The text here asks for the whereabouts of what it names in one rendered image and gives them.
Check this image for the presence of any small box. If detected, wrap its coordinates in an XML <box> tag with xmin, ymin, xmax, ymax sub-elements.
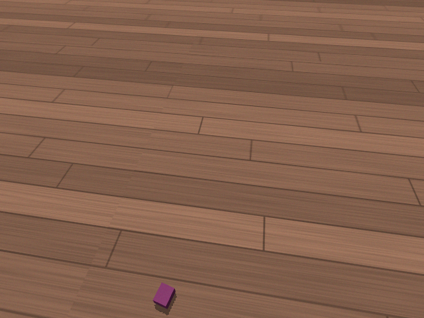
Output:
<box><xmin>153</xmin><ymin>283</ymin><xmax>176</xmax><ymax>309</ymax></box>

